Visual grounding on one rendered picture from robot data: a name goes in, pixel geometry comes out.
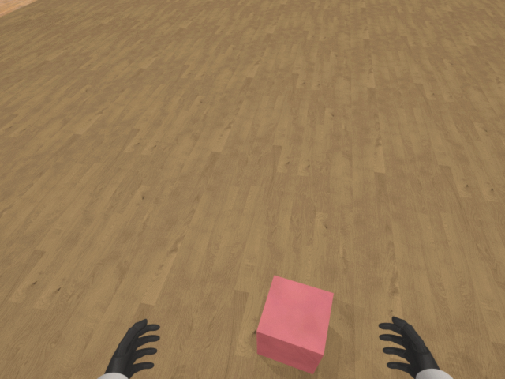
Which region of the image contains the right robot hand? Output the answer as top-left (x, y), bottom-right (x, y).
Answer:
top-left (379, 317), bottom-right (440, 379)

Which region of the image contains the left robot hand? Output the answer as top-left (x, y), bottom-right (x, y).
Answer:
top-left (105, 319), bottom-right (160, 379)

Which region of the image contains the carton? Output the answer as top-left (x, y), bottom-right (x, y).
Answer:
top-left (256, 275), bottom-right (334, 374)

